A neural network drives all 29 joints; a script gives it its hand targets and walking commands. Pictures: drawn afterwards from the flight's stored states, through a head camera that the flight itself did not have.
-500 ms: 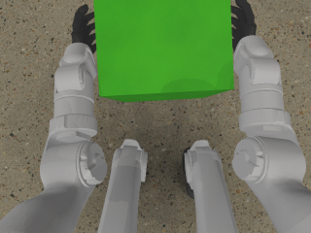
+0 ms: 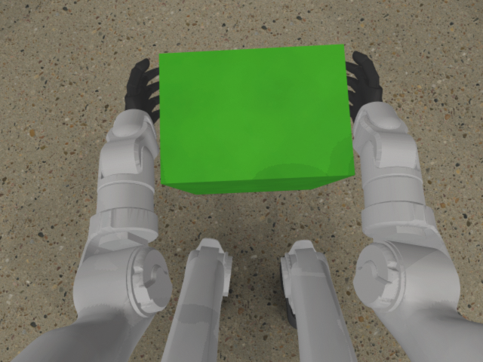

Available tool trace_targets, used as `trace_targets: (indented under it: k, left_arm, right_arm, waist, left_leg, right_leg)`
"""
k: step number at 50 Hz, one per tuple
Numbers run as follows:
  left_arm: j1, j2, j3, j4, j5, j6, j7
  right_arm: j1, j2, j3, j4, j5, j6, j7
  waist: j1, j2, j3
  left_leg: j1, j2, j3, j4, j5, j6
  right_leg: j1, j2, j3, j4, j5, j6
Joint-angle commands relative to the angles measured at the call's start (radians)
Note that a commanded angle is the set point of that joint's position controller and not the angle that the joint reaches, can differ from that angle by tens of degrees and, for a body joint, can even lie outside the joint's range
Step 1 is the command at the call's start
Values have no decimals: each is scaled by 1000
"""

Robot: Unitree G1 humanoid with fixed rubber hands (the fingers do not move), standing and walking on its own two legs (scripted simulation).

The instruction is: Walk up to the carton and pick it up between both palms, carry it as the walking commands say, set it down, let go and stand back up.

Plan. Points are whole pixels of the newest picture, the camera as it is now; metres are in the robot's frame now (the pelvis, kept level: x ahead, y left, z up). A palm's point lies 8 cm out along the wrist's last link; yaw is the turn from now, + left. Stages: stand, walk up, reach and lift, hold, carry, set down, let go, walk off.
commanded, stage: reach and lift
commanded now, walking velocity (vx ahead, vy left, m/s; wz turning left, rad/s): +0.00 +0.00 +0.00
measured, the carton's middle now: (252, 137) +0.47 +0.01 -0.14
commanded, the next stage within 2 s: none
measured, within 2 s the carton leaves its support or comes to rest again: neither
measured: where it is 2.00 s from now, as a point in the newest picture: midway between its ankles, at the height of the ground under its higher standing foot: (253, 301)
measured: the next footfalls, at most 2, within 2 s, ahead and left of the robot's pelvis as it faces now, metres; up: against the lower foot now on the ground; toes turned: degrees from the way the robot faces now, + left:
none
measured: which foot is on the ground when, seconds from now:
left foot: down 0.00-1.00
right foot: down 0.00-1.00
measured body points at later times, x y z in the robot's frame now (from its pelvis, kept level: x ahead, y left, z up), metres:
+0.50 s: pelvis +0.02 +0.00 +0.07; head +0.24 +0.00 +0.46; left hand +0.48 +0.18 +0.01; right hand +0.49 -0.16 +0.00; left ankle +0.10 +0.13 -0.51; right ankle +0.10 -0.12 -0.51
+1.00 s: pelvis +0.05 +0.00 +0.13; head +0.23 +0.00 +0.55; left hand +0.46 +0.18 +0.08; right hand +0.46 -0.16 +0.07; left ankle +0.10 +0.13 -0.51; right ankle +0.10 -0.12 -0.51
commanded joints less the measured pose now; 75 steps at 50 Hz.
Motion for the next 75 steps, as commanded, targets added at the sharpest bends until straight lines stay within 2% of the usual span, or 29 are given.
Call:
trace_targets:
  k: [1,34,54,75]
  left_arm:
    - [-655,-996,-538,-14,-174,-19,-288]
    - [-339,-1068,-586,-31,-122,-49,-306]
    - [-119,-1100,-638,-95,-90,-54,-318]
    - [59,-1095,-673,-154,-81,-27,-313]
  right_arm:
    - [-588,1011,496,21,156,-3,257]
    - [-295,1073,552,-29,130,-42,262]
    - [-84,1098,610,-91,109,-50,276]
    - [88,1091,645,-141,96,-23,290]
  waist:
    - [9,-19,-1015]
    - [10,-16,-865]
    - [5,-12,-752]
    - [0,-8,-556]
  left_leg:
    - [578,-59,150,-163,224,23]
    - [872,-48,92,-468,298,37]
    - [1088,-35,62,-669,400,45]
    - [1348,-23,44,-892,448,46]
  right_leg:
    - [603,53,-130,-178,230,-10]
    - [903,46,-81,-475,318,-16]
    - [1124,29,-49,-676,427,-26]
    - [1372,10,-29,-906,471,-31]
